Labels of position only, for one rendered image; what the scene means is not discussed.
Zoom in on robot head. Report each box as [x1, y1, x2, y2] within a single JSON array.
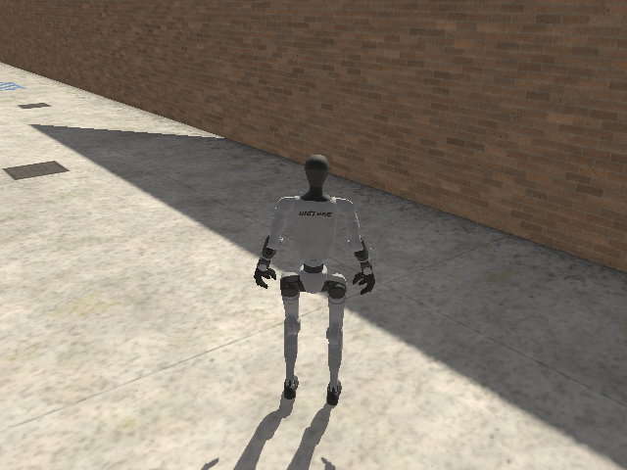
[[299, 155, 333, 202]]

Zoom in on robot right forearm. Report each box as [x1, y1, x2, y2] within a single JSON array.
[[354, 237, 373, 275]]

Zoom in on robot torso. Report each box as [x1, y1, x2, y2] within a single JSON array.
[[292, 192, 338, 294]]

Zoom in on right robot upper arm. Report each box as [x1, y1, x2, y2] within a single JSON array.
[[336, 198, 363, 252]]

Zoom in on left robot upper arm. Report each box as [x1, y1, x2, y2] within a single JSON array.
[[266, 196, 296, 250]]

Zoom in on robot left hand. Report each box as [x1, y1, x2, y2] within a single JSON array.
[[254, 267, 276, 289]]

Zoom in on robot left forearm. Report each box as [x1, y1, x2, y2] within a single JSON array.
[[257, 234, 276, 271]]

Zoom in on robot right hand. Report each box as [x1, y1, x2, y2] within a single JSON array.
[[353, 271, 375, 295]]

